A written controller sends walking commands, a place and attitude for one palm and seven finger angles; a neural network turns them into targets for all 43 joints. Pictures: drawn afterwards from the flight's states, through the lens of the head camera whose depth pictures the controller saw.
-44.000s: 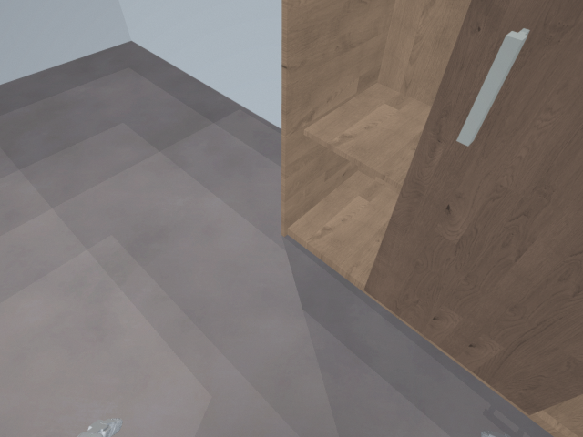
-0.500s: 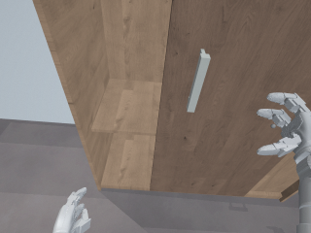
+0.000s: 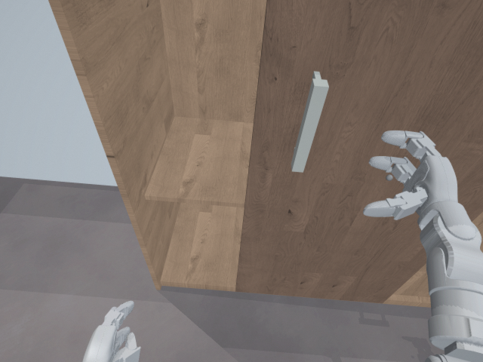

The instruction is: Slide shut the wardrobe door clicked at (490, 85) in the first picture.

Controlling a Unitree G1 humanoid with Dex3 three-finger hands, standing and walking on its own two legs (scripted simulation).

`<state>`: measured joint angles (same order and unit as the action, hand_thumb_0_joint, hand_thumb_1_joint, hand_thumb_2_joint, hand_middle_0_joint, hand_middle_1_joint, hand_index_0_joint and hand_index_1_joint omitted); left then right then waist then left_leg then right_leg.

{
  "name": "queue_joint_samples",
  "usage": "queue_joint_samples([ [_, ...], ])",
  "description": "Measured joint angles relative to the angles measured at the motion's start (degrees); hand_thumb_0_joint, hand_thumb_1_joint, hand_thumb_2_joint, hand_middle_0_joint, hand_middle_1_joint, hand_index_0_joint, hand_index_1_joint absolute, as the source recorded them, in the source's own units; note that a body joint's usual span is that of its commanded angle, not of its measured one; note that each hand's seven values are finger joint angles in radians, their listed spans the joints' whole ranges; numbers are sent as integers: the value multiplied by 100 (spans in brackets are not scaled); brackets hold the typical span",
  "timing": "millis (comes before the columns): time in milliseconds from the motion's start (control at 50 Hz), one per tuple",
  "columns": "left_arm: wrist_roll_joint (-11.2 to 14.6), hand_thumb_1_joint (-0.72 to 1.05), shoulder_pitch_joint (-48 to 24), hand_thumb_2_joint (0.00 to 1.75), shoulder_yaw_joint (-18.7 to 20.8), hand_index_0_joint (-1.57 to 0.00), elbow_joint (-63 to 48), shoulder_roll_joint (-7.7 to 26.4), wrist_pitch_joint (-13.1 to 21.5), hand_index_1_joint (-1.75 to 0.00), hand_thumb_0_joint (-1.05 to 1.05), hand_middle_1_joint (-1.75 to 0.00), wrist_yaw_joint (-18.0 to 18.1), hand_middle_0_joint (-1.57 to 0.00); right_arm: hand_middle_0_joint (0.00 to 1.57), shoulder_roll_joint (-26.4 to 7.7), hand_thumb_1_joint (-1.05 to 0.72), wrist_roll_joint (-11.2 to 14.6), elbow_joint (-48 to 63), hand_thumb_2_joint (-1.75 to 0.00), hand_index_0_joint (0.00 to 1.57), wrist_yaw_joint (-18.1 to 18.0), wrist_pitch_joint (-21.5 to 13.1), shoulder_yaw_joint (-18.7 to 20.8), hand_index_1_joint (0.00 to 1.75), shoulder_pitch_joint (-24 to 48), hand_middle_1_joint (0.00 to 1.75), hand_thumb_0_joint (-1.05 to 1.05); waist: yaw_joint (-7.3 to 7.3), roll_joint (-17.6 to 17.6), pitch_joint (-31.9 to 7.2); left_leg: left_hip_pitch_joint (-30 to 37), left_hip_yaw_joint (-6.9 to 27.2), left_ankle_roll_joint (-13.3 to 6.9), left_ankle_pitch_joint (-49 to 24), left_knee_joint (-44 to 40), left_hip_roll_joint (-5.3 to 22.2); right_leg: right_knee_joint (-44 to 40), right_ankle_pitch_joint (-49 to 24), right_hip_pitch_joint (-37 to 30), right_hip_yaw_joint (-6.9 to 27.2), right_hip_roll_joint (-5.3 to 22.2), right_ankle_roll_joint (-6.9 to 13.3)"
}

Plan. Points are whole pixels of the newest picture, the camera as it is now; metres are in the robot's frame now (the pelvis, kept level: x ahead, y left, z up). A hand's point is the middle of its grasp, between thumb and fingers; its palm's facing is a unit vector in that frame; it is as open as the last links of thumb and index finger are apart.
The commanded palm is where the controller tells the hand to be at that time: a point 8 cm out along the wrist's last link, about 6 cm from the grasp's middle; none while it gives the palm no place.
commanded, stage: move the hooked fingers beside the handle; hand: right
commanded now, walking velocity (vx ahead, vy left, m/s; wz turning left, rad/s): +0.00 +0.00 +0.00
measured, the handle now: (306, 124) +0.51 -0.08 +0.15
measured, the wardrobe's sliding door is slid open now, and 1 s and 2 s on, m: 0.32 0.32 0.32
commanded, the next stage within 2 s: feel for the door with the fingertips in 1.42 s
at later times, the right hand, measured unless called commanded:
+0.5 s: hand (354, 149) +0.43 -0.15 +0.17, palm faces +0.03 +1.00 +0.00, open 14.0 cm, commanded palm +0.41 -0.20 +0.16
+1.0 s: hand (342, 147) +0.44 -0.14 +0.16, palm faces +0.03 +1.00 +0.00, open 14.0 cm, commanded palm +0.42 -0.19 +0.16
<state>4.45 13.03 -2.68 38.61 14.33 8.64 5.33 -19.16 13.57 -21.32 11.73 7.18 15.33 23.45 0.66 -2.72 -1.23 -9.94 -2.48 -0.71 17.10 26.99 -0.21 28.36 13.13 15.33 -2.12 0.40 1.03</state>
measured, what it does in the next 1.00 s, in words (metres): stands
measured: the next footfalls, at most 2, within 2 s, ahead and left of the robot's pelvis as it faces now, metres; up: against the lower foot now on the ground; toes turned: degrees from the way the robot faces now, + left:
none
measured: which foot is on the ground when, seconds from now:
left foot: down 0.00-1.00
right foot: down 0.00-1.00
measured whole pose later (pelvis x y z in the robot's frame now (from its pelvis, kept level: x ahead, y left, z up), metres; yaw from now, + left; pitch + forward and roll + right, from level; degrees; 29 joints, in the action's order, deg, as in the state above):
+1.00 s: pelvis +0.00 +0.01 +0.00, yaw +2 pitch +3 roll +0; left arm 3.5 18.9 -0.5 41.1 14.6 4.6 2.6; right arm -16.6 9.1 -44.4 5.2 -3.5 14.7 39.4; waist 3.3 -2.6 -2.1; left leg -14.1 -1.2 -1.5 17.5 28.5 -1.5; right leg 29.6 13.9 18.7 -3.2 1.9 0.3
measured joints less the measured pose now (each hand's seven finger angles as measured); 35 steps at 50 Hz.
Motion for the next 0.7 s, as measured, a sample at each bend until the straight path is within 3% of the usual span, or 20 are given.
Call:
queue_joint_samples([
  [140, -39, 90, 37, 90, 5, -20, 127, -11, -49, -30, 1, -30, -24, -20, 30, 141, 50, -92, -324, -30, 30, -198, -272, -164, 120, 459, 120, -2, 36, 30, 38, -47, -6, -11, -11, 9, -9, 0, -18, 44, 8, 9, -10],
  [300, -43, 90, 192, 90, 54, -20, 155, -1, -187, -30, 1, -30, -84, -20, 30, 131, 50, -183, -1017, -30, 30, -354, -247, -121, 120, 867, 120, -2, 145, 17, -37, -144, 50, -33, -24, 15, -47, -24, -24, 100, -44, 51, -32],
  [700, -113, 90, 513, 90, 202, -20, 348, 84, -276, -30, 1, -30, -216, -20, 30, 191, 50, -425, -2553, -30, 30, -634, -991, -72, 120, 1975, 120, -2, 326, 13, -47, -494, 77, -82, 11, 174, -114, 118, 16, 424, -65, 125, -72],
])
